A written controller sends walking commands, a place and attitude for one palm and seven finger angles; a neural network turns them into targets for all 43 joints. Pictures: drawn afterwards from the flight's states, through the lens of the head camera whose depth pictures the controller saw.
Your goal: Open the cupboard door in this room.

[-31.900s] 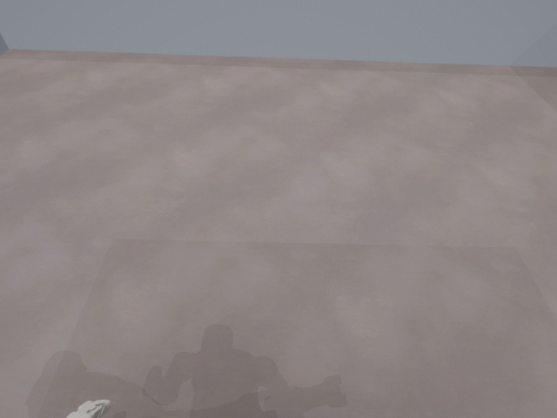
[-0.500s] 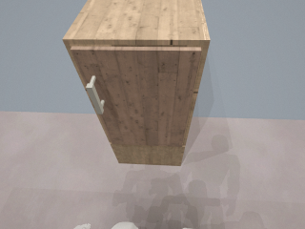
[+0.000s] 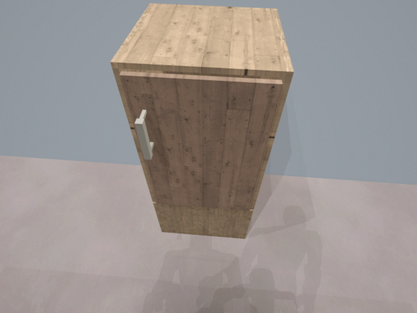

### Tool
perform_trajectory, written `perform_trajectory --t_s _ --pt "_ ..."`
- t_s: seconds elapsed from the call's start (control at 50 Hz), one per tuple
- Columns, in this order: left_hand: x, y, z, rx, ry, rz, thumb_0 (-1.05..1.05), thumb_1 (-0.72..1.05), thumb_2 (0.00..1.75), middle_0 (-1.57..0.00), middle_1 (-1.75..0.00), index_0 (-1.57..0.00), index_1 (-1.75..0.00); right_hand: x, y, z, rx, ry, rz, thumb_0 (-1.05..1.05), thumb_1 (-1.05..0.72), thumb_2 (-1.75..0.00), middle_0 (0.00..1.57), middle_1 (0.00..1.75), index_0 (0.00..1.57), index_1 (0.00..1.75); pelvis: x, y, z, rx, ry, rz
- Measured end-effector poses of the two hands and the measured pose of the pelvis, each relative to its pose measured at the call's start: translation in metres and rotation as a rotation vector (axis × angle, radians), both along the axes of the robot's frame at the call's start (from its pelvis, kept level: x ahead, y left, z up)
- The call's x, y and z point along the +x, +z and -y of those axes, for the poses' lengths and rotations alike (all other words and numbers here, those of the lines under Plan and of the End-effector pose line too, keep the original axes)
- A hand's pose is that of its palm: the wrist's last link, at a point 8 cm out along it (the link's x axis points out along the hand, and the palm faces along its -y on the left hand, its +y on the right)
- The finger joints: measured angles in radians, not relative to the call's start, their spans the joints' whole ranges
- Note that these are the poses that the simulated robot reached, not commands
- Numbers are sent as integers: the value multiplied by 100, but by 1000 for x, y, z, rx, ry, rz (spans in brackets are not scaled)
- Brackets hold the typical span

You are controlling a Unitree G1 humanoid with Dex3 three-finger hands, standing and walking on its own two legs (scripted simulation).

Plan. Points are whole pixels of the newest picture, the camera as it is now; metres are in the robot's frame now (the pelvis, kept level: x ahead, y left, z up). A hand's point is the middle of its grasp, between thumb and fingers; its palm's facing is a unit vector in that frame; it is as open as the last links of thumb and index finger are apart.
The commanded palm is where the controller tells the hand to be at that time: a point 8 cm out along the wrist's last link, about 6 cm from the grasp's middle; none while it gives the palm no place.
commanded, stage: look again from close up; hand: left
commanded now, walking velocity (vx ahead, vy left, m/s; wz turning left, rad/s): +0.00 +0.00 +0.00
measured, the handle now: (146, 135) +0.56 +0.21 -0.02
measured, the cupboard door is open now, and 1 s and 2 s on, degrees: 0 0 0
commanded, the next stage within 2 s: raise the hand with hooked fingers in 0.54 s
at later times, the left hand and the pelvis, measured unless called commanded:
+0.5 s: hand out of the picture +0.03 +0.15 -0.17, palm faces +0.02 -0.98 -0.22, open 7.3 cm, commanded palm none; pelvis +0.02 -0.02 +0.00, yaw -1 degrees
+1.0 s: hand (138, 276) +0.19 +0.15 -0.03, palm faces -0.08 -1.00 +0.01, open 8.2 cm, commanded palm +0.15 +0.22 -0.06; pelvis -0.03 -0.02 -0.06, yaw +0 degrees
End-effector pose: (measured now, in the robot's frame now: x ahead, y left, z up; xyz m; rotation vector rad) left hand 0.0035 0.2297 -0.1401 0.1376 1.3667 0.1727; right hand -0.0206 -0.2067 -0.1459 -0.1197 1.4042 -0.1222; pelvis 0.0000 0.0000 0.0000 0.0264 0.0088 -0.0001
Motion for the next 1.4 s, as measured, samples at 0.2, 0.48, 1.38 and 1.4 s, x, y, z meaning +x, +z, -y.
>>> perform_trajectory --t_s 0.2,0.48,1.38,1.4 --pt "4 1 31 33 -58 -9 1 93 90 -20 -30 -20 -29 2 -16 19 37 -55 -20 1 -91 -90 20 30 20 30 2 -6 18 -43 -13 -1" --pt "21 -2 32 22 -30 19 1 93 90 -20 -30 -20 -29 32 -10 28 -3 -18 33 2 -93 -90 20 30 20 30 21 -4 23 -19 -16 16" --pt "168 96 -11 -206 -332 1276 0 23 62 -24 -73 -25 -72 121 -24 -9 -14 175 700 2 -90 -90 21 30 21 30 -68 -93 1 -79 22 -212" --pt "170 93 -14 -217 -308 1237 0 21 61 -25 -75 -25 -74 112 -23 -8 -18 153 679 2 -90 -90 21 30 21 30 -68 -90 -1 -76 17 -212"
